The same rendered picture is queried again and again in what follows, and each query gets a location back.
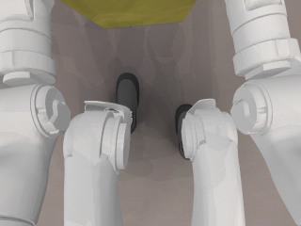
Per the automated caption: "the left robot thigh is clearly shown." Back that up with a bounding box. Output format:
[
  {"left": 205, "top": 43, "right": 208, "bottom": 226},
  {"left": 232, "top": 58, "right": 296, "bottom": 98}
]
[{"left": 64, "top": 110, "right": 131, "bottom": 226}]

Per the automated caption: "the robot left upper arm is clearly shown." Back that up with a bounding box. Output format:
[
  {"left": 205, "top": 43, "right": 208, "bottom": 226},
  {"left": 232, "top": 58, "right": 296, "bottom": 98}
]
[{"left": 0, "top": 83, "right": 71, "bottom": 226}]

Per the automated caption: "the robot thigh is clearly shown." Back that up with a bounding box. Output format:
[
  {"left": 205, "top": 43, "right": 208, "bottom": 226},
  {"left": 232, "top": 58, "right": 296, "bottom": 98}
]
[
  {"left": 181, "top": 107, "right": 246, "bottom": 226},
  {"left": 64, "top": 110, "right": 131, "bottom": 226}
]

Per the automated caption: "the robot right upper arm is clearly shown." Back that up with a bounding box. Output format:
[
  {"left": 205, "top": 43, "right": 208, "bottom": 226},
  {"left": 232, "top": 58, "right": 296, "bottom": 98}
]
[{"left": 230, "top": 74, "right": 301, "bottom": 226}]

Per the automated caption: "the carton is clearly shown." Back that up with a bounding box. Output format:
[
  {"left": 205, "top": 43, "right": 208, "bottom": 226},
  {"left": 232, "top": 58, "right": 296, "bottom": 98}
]
[{"left": 59, "top": 0, "right": 197, "bottom": 29}]

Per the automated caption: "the robot right forearm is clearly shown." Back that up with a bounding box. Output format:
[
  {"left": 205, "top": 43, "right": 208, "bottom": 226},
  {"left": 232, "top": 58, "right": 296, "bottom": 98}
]
[{"left": 225, "top": 0, "right": 301, "bottom": 81}]

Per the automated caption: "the right robot thigh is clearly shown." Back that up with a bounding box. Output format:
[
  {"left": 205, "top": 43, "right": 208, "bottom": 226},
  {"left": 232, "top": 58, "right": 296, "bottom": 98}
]
[{"left": 181, "top": 107, "right": 246, "bottom": 226}]

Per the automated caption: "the robot left forearm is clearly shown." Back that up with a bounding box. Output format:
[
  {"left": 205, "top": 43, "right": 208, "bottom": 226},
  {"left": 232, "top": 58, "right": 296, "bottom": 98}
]
[{"left": 0, "top": 0, "right": 57, "bottom": 89}]

